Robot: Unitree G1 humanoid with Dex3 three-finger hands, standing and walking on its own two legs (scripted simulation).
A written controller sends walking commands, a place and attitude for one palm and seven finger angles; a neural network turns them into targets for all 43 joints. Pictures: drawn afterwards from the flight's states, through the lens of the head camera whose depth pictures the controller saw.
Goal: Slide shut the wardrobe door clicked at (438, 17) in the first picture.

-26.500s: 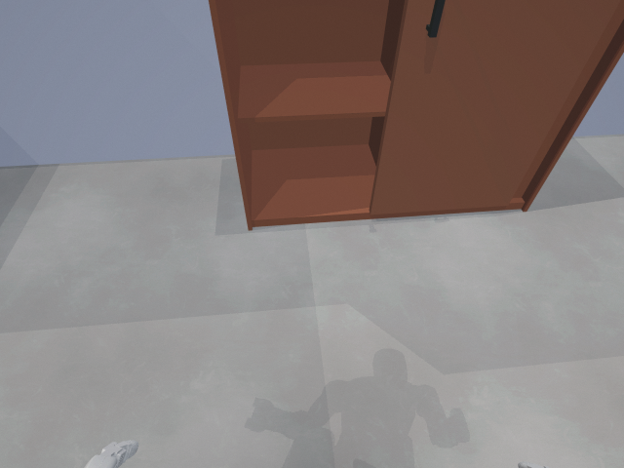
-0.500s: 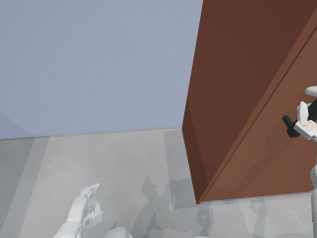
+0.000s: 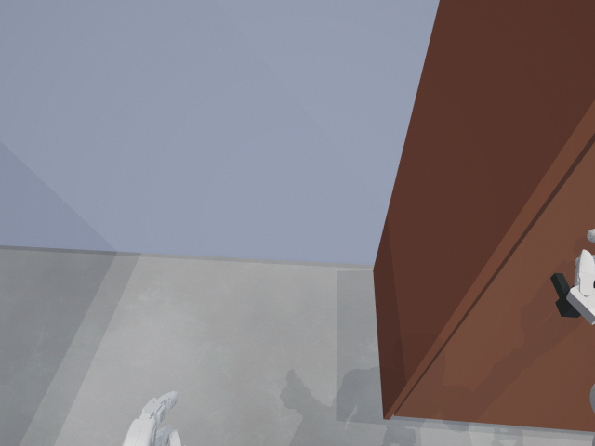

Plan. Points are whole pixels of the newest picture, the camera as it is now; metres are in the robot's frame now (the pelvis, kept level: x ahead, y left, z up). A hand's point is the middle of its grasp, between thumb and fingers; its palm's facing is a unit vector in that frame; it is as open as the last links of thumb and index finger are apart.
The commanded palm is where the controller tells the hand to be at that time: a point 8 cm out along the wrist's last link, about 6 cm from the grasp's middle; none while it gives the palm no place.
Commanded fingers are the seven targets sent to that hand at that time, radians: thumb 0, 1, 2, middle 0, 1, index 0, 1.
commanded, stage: stop walking and hold the door there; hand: right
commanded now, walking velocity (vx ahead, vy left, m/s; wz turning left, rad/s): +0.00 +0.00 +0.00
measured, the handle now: out of the picture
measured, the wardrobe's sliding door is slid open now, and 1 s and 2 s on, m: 0.00 0.00 0.00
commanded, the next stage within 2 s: loosen the grip on the handle in 1.82 s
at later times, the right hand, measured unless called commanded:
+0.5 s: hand (581, 287) +0.27 -0.30 +0.13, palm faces +0.52 +0.82 -0.24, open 5.7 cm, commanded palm +0.22 -0.31 +0.12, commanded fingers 0.00 -0.90 -0.90 0.45 1.40 0.45 1.40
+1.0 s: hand (589, 293) +0.27 -0.31 +0.12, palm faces +0.32 +0.91 -0.25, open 5.6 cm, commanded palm +0.23 -0.33 +0.12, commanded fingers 0.00 -0.90 -0.90 0.45 1.40 0.45 1.40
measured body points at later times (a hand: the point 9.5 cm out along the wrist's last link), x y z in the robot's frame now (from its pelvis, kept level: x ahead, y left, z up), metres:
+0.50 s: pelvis +0.00 -0.01 +0.01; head +0.00 -0.01 +0.46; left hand +0.16 +0.24 -0.08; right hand +0.24 -0.34 +0.14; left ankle -0.01 +0.12 -0.74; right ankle +0.01 -0.07 -0.74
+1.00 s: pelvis -0.03 -0.09 -0.01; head +0.01 -0.09 +0.44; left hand +0.15 +0.16 -0.10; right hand +0.25 -0.35 +0.13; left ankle -0.02 +0.10 -0.72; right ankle -0.01 -0.20 -0.74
